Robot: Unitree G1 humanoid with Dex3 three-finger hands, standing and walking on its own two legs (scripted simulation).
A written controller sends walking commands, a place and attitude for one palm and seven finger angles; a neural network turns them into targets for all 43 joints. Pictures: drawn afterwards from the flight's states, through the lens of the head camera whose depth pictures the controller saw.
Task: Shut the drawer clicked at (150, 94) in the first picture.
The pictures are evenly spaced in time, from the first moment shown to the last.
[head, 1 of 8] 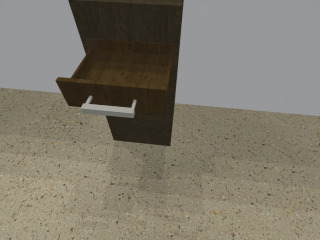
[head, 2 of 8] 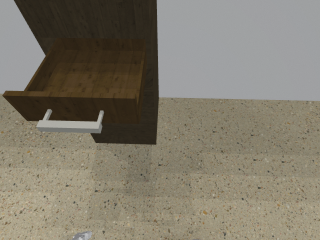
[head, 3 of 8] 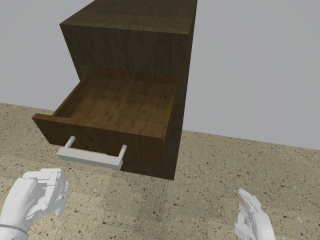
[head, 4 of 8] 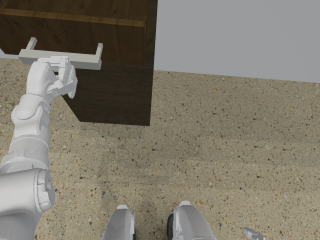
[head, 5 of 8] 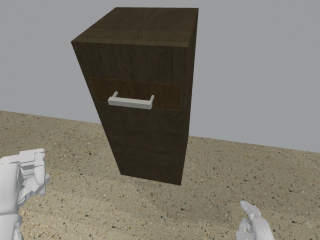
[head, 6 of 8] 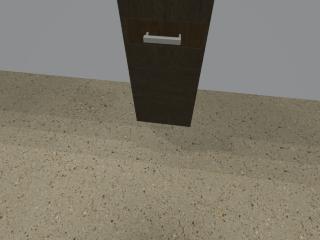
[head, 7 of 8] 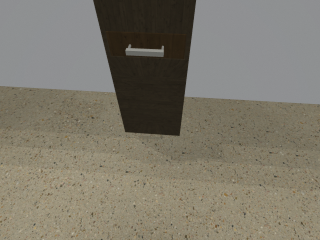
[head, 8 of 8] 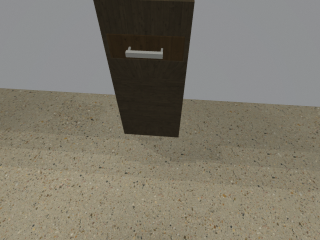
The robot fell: no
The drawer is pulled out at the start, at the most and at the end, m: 0.29 0.29 0.00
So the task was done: yes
